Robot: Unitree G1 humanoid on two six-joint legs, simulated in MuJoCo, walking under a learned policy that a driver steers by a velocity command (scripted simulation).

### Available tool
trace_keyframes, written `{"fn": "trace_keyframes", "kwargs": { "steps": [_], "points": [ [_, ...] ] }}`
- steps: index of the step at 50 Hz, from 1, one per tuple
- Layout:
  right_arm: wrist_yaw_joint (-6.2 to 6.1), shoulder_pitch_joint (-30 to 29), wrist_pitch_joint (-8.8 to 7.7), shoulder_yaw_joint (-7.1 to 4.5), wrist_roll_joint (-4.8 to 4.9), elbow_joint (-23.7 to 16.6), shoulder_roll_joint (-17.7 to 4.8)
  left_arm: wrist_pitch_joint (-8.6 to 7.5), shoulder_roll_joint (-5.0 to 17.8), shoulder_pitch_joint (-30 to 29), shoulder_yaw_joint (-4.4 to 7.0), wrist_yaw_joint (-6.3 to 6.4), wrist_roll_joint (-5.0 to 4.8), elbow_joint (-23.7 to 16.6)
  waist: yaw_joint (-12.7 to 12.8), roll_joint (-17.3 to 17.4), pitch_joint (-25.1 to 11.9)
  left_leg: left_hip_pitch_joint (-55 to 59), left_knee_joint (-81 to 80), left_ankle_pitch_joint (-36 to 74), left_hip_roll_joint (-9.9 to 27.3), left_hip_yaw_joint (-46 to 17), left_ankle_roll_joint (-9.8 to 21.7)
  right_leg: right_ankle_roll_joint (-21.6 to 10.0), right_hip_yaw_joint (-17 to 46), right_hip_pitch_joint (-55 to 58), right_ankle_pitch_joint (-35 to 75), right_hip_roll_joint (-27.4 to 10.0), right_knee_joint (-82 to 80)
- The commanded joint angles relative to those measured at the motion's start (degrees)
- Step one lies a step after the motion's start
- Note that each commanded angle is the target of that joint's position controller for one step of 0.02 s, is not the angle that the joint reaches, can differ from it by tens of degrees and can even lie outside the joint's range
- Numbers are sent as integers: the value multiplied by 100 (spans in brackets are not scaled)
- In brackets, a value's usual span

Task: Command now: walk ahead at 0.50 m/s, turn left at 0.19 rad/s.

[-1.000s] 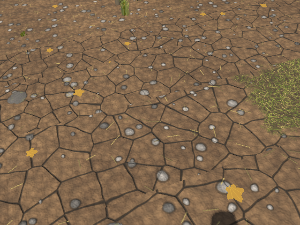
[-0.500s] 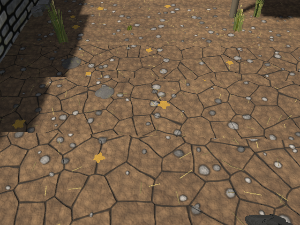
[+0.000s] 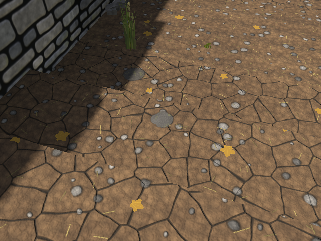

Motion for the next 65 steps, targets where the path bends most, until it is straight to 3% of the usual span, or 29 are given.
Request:
{"fn": "trace_keyframes", "kwargs": {
  "steps": [1,2,3,6,8,13,15,16,18,19,22,24,28,37,41,42,43,44,45,47,49,52,54,58,60,61,62,63,65],
  "points": [
    [-252,384,210,311,-190,-369,339,-112,-377,-1345,-229,140,-28,-641,-712,-151,228,-1172,-1132,661,1195,38,-556,-1647,2748,-438,2062,-1559,-2412],
    [-83,607,123,447,-335,-277,501,-150,-157,-947,-180,315,-15,-458,-683,-282,250,-89,-1012,1445,1158,601,-497,-1432,2001,-1377,1786,-1078,-2108],
    [16,594,20,439,-232,-246,392,-196,-31,-427,-166,403,16,-298,-537,-176,376,443,-1161,1951,1099,990,-552,-1317,1570,-1940,1561,-874,-2025],
    [168,-1549,-25,566,-105,-735,98,-329,-151,1289,-281,718,-254,101,771,-182,463,-731,-5401,5049,1520,1057,-549,-739,1079,247,96,-456,-836],
    [169,-1784,136,603,121,-913,119,-242,654,1399,-155,319,-78,229,550,-484,634,2091,-5234,5085,1159,1540,-537,-842,1272,-1748,-352,-756,-1342],
    [43,-1001,370,456,-123,-634,-495,50,869,1191,-97,164,-293,520,107,-272,1188,2282,-7889,4464,1711,839,-245,-614,2160,783,-449,-995,271],
    [-71,1323,199,102,-47,59,-954,227,669,1706,-134,-151,167,870,-742,270,260,6001,-6904,5052,1775,1356,282,-50,1408,-714,1226,-483,2391],
    [109,2114,190,39,85,182,-1070,264,-417,2877,-321,-255,74,1053,-433,1374,-1979,8826,-4386,7416,2835,620,1640,305,1009,-1988,-800,-27,4803],
    [140,2436,325,43,-106,403,-972,155,269,755,-137,-346,-185,143,-1171,612,-1255,7838,-5349,5061,3137,24,1459,231,673,-3804,-1021,-141,6222],
    [92,1225,215,98,118,14,-790,-9,353,-184,0,-135,-212,-287,-848,278,-94,6000,-6607,1580,3134,-471,1477,126,939,-4242,721,-441,4610],
    [-47,469,-14,464,-29,-156,233,-113,163,-301,37,110,-112,-56,-130,-223,652,2997,-7763,3049,3001,507,1550,-86,1191,-1864,2562,-1187,1545],
    [-132,760,-106,427,167,35,181,27,-111,-274,18,36,7,-65,8,80,463,3427,-7952,3148,2925,615,1555,-108,1152,-1832,2613,-1201,615],
    [-140,791,-159,252,34,322,-138,171,-269,-1197,-108,-74,-149,-520,-61,-104,523,3963,-7878,4631,2734,1545,1300,-34,866,-1783,3224,-1119,-1000],
    [-233,1676,-65,185,35,892,-394,195,471,-2887,222,-127,-132,-1057,-425,131,977,5273,-7459,4855,2536,2563,606,-167,218,-1657,2912,-391,-1784],
    [-202,1301,-24,29,-100,764,-737,-25,1093,-1294,560,122,-260,-658,405,337,187,3758,-5004,6673,2327,2927,161,-569,-153,1471,3221,322,-1420],
    [-104,1578,-74,208,-164,642,-233,-60,1380,-51,688,252,-234,-306,568,-334,-1058,1560,-3234,4665,1896,2639,-468,-1397,1233,4518,3750,-213,-1125],
    [205,1081,-100,225,-4,401,-200,41,1381,1411,597,291,-131,122,952,-818,-2016,185,-1196,-1402,669,2151,-797,-2230,3841,5942,3314,-1528,-2702],
    [298,-190,-105,250,254,6,-188,-101,1430,1634,726,274,-63,448,1344,-347,-860,-1051,-908,-1429,694,997,-350,-1747,4132,5496,2392,-1625,-3326],
    [151,-785,-138,236,232,-148,-293,-225,1388,787,756,231,-173,322,1137,-276,288,-1244,-961,-1129,1160,656,-260,-1528,3668,3958,2010,-1530,-3409],
    [-232,-173,-122,249,52,-199,-144,-354,519,-560,425,118,-322,102,97,-384,214,643,-1738,-672,1485,490,-94,-1691,3002,1615,3027,-1289,-3564],
    [-412,-84,18,360,50,-303,201,-360,329,-1096,316,-5,-360,-161,-372,-219,261,1688,-2205,-803,1536,626,-305,-1787,2754,193,4421,-1297,-3961],
    [-395,-104,97,338,200,-437,-64,-409,964,-1390,508,-89,-253,-465,-485,-167,123,2583,-3648,420,1364,1110,-600,-1337,1699,-705,5306,-741,-3871],
    [-153,267,117,491,44,-353,303,-279,844,-1179,472,-97,95,-514,-581,-386,65,3517,-2939,2607,1050,1358,-530,-996,1178,-1796,5215,-335,-3137],
    [-219,2208,-51,14,185,-31,-747,-301,1226,-1968,601,-24,-24,-1070,-1579,-276,16,4843,-2817,1273,570,1681,-797,-460,1560,-2221,7356,-373,-1283],
    [-302,3935,-62,-40,165,540,-496,-352,1208,-2716,703,-221,-285,-1269,-2553,1010,-144,5284,-5229,2180,1106,953,84,123,1499,-2170,5311,286,2282],
    [-305,2008,-213,54,255,-174,-919,-328,108,-1003,462,-249,-349,-1293,-512,889,-564,5004,-5958,6651,3064,-1589,2136,499,982,-2731,-682,720,3194],
    [-110,1026,-310,19,23,-352,-973,-146,195,-417,511,-33,-473,-1095,-138,-311,21,3987,-5912,7791,3366,-1871,2522,353,1561,-2821,-703,469,4050],
    [20,-123,-302,89,169,-544,-596,33,371,-225,464,101,-386,-1196,187,-196,74,2984,-5950,6212,3444,-1498,2302,533,1587,-2775,-597,-152,3696],
    [46,-1021,-294,580,481,-681,609,354,62,-632,259,242,243,-1371,403,-310,-175,1748,-5927,3642,2551,-1143,1341,1005,1673,-2157,1032,-789,2398]
  ]
}}
Velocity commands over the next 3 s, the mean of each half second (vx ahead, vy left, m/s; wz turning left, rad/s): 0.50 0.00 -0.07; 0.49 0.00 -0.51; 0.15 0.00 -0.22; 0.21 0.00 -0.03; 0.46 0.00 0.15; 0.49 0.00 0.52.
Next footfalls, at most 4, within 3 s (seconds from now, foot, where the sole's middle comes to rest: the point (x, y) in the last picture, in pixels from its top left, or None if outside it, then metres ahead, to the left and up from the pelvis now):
0.28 left None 0.34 0.16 -0.91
0.82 right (202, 226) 0.65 -0.14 -0.91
1.20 left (177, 202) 0.77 -0.02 -0.91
1.42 right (220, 218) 0.69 -0.23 -0.90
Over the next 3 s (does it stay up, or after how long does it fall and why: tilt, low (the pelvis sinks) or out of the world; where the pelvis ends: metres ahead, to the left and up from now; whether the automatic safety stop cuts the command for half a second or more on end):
stays up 1.26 -0.38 -0.32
